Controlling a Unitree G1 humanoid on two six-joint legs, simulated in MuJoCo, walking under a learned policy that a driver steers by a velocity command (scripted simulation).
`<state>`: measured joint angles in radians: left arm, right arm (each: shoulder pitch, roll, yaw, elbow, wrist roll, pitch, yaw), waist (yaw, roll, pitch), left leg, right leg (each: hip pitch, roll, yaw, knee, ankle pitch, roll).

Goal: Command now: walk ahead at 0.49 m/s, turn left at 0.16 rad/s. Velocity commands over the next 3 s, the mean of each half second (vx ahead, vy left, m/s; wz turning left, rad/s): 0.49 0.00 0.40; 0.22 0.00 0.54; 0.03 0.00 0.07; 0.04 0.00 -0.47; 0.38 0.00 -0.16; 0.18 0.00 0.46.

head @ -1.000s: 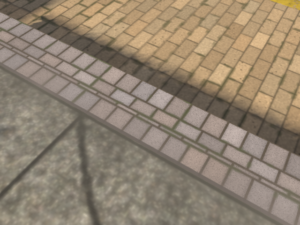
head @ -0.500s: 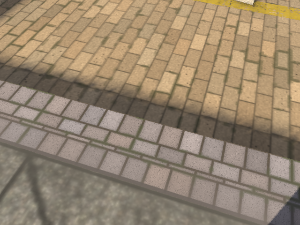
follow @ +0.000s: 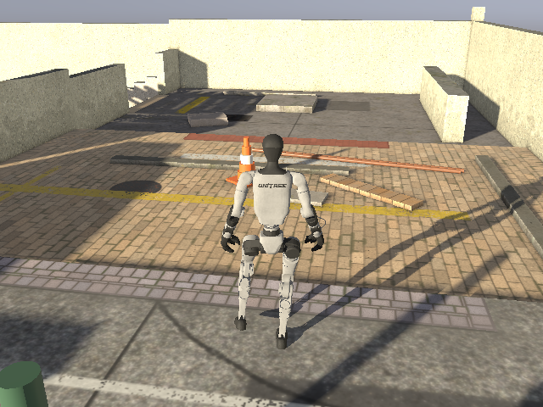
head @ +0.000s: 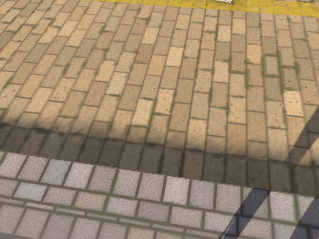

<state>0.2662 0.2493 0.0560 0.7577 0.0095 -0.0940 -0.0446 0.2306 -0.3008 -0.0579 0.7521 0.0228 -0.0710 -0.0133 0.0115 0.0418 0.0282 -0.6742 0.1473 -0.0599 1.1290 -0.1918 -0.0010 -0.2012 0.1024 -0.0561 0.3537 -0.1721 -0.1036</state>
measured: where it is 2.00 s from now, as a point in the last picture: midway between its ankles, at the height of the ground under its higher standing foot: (143, 228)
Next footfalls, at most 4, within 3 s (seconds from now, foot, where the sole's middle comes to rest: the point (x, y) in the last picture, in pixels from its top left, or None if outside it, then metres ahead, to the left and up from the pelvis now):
0.36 left None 0.36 0.15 -0.78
0.78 right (161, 202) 0.64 0.05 -0.78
1.16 left None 0.46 0.21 -0.78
1.98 left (117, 236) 0.49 0.23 -0.78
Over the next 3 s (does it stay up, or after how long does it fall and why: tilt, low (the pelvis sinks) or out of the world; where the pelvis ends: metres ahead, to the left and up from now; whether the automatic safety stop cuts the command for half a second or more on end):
stays up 0.82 0.18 -0.08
